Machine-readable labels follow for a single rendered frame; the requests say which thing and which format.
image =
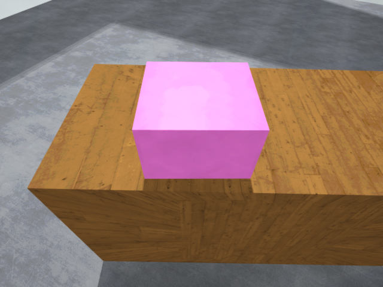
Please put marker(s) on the pedestal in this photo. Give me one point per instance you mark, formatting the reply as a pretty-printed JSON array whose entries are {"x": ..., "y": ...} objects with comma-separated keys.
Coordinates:
[{"x": 315, "y": 196}]

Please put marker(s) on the carton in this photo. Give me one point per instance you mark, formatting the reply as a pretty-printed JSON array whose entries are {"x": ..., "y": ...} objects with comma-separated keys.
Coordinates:
[{"x": 199, "y": 120}]

